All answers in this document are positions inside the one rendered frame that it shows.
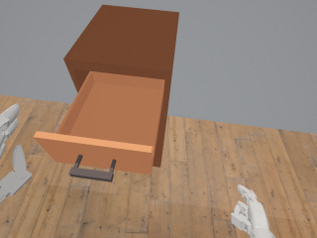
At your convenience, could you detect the robot right hand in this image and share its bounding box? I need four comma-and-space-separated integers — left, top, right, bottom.
231, 184, 270, 235

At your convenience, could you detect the right robot forearm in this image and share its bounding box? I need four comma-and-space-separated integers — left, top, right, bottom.
250, 227, 275, 238

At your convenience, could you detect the drawer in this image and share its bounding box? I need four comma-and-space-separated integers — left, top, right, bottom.
34, 71, 165, 175

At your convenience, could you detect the robot left hand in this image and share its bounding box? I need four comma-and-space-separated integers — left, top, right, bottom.
0, 104, 32, 204

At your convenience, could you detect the cabinet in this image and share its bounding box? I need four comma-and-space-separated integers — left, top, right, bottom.
63, 4, 179, 168

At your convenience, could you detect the handle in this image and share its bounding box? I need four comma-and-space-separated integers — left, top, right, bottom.
68, 155, 117, 182

